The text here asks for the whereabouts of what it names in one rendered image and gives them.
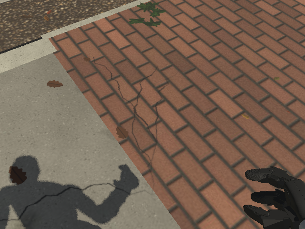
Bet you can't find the robot right hand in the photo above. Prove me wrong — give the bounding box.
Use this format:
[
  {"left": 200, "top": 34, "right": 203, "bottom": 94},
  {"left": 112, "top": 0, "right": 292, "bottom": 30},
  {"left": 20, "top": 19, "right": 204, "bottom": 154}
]
[{"left": 243, "top": 166, "right": 305, "bottom": 229}]

